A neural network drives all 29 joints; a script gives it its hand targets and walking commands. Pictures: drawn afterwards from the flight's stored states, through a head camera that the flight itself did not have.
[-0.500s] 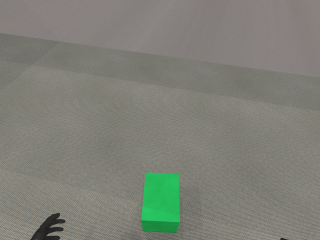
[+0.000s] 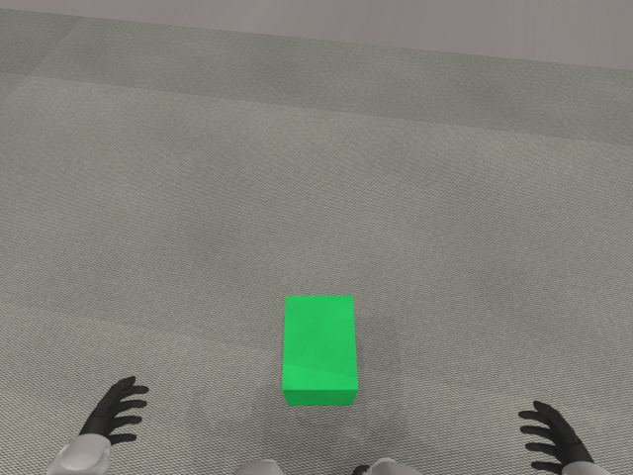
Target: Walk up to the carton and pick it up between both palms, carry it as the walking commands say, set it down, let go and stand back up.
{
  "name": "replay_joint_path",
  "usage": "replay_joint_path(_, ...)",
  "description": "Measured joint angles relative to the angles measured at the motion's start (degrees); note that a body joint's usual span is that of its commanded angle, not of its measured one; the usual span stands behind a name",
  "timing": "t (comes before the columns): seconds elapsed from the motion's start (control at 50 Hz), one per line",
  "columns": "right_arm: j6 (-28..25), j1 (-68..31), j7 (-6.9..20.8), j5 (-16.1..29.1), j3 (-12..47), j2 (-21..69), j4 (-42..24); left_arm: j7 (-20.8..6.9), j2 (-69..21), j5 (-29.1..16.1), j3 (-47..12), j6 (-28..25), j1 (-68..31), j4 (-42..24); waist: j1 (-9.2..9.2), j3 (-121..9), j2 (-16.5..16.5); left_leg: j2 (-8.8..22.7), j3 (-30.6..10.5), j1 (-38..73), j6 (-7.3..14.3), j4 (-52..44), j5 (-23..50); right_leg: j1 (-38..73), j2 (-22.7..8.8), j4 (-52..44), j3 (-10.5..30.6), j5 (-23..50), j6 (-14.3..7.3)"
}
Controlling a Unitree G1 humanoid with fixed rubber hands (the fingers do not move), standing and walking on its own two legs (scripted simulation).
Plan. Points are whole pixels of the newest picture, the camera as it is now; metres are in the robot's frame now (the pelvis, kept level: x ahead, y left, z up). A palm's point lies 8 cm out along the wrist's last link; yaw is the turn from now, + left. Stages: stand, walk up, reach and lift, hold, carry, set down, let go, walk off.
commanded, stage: reach and lift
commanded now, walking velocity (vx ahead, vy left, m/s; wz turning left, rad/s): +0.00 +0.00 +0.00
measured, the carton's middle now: (319, 352) +0.45 +0.04 -0.65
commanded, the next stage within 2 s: none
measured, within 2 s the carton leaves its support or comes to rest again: neither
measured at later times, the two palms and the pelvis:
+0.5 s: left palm (153, 369) +0.26 +0.28 -0.13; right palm (493, 368) +0.29 -0.24 -0.14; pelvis -0.03 +0.01 -0.05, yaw -1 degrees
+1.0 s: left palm (214, 299) +0.40 +0.22 -0.18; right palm (436, 300) +0.42 -0.18 -0.19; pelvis -0.07 +0.01 -0.10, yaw +0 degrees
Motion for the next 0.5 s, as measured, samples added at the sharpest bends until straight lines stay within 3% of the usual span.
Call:
replay_joint_path(0.1,0.94,-3.25,-0.66,1.61,1.33,0.91,-1.12,-0.03,0.07,-1.0,0.34,0.52,-3.22,0.38,1.25,-1.47,-0.47,0.55,1.02,-5.89,-0.27,6.01,-3.14,-6.67,0.29,6.59,1.04,-2.96,-0.27)
replay_joint_path(0.32,1.18,-14.85,-3.33,2.49,1.6,2.47,2.14,1.29,-1.23,-3.77,-1.03,0.29,-11.19,2.2,1.73,-7.19,-0.85,0.11,0.32,-21.57,-0.1,15.8,-5.98,-21.96,-0.65,16.02,0.49,-5.81,-0.28)
replay_joint_path(0.5,3.01,-27.27,-2.96,4.15,1.6,1.79,6.12,2.26,-1.84,-6.41,0.2,2.64,-22.96,3.67,1.65,-7.45,-1.6,-0.17,1.22,-32.39,0.57,20.46,-5.0,-32.89,-1.16,20.28,1.38,-4.29,-0.08)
